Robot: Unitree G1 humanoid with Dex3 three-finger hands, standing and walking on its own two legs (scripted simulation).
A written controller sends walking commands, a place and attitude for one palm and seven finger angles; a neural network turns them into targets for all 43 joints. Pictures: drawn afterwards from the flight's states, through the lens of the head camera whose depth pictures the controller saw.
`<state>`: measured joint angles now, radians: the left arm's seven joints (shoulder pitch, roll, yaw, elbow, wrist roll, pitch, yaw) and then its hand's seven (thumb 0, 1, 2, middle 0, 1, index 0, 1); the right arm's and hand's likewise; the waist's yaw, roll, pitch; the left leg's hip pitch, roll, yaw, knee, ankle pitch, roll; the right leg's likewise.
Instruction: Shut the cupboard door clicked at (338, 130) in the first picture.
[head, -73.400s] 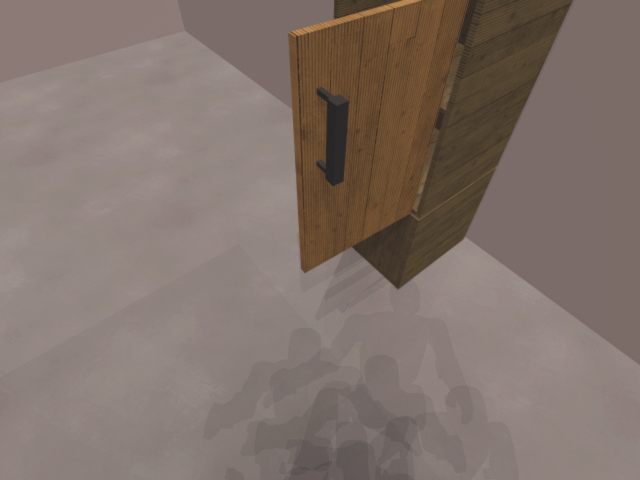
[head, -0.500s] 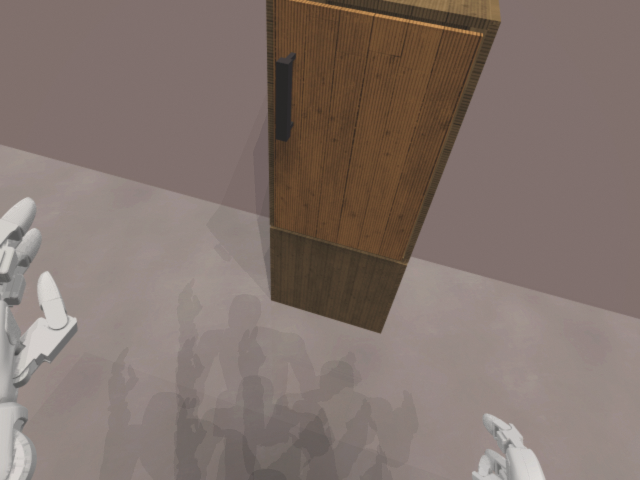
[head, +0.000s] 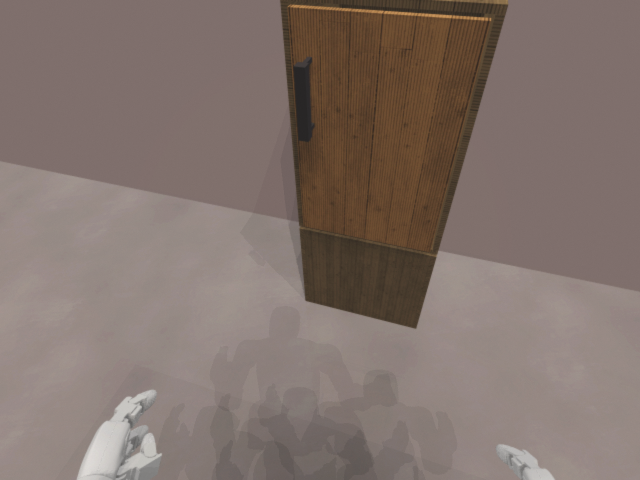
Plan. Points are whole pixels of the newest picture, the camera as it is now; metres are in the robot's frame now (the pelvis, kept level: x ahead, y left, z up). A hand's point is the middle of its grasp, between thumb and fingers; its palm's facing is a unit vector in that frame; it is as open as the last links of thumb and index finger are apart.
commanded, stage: let the arm hang, fingers relaxed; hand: left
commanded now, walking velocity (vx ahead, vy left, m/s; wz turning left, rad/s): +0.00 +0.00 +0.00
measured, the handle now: (306, 99) +0.85 +0.07 +0.09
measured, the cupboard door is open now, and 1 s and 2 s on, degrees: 0 0 0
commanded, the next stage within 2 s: look to check the result in 0.94 s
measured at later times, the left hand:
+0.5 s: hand out of the picture -0.11 +0.21 -0.15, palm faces +0.06 -0.96 -0.27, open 7.3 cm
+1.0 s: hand out of the picture -0.02 +0.15 -0.16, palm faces +0.04 -0.99 -0.15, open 7.3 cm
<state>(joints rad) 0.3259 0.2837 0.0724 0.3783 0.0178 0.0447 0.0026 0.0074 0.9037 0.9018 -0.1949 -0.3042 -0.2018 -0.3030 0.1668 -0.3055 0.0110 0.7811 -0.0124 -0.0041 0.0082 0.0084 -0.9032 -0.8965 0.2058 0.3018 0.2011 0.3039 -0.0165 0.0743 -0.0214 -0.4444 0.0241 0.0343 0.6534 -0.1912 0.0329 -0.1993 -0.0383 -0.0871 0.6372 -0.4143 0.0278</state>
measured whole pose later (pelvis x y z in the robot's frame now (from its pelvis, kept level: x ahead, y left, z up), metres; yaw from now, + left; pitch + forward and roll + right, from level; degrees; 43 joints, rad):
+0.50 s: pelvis -0.01 +0.01 +0.01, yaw +1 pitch -3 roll -2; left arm 0.47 0.20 0.02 1.15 0.01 0.02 0.02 0.01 0.91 0.90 -0.20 -0.30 -0.20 -0.30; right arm 0.29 -0.18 -0.01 1.07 -0.01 0.04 -0.02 0.01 -0.91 -0.90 0.20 0.30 0.20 0.30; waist -0.01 0.06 0.04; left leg -0.34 0.00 0.02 0.46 -0.06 0.04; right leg -0.07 0.02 -0.03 0.46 -0.34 0.00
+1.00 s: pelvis +0.01 +0.00 +0.02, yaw +1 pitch -2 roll -1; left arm 0.35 0.12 0.01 1.14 0.01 0.00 0.03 0.00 0.91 0.90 -0.20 -0.30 -0.20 -0.30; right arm 0.30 -0.14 0.00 1.13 -0.01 0.03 -0.03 0.00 -0.91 -0.90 0.20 0.30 0.20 0.30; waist -0.02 -0.01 0.03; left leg -0.30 -0.01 0.03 0.41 -0.08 0.03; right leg -0.04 0.01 -0.01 0.42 -0.34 -0.01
